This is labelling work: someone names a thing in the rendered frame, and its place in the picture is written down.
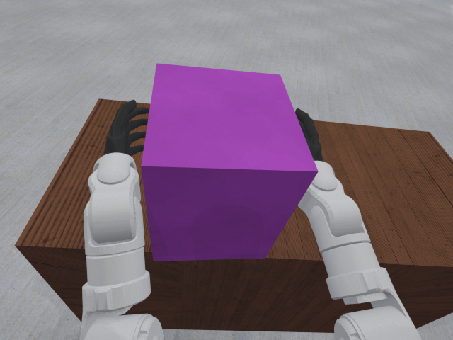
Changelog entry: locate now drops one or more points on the left robot hand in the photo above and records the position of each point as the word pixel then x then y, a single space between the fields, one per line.
pixel 119 138

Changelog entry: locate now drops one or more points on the right robot hand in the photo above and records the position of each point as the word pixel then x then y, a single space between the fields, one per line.
pixel 310 133

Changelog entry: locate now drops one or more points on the right robot upper arm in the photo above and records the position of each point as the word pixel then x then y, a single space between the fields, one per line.
pixel 381 323

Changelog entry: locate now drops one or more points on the left robot upper arm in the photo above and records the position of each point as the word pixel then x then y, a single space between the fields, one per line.
pixel 126 327

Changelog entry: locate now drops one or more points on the pedestal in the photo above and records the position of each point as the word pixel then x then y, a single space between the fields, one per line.
pixel 401 180

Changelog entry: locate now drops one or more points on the robot left forearm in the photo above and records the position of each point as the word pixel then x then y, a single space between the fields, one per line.
pixel 114 240

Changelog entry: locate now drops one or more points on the carton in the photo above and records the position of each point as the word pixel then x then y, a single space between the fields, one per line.
pixel 225 163

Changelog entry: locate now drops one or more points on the robot right forearm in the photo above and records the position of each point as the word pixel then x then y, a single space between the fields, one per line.
pixel 354 273

